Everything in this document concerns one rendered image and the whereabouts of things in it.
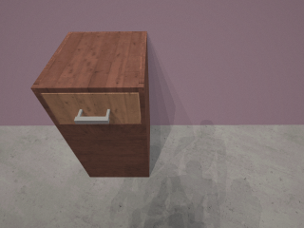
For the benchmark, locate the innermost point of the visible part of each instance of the cabinet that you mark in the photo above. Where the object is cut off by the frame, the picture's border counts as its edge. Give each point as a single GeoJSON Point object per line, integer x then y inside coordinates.
{"type": "Point", "coordinates": [102, 62]}

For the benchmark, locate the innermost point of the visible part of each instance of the drawer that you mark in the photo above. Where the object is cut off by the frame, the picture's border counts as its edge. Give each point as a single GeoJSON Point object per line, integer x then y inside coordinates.
{"type": "Point", "coordinates": [124, 106]}

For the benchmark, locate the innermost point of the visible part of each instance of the handle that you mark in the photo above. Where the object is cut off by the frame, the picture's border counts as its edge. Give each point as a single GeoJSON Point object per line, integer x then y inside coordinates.
{"type": "Point", "coordinates": [79, 119]}

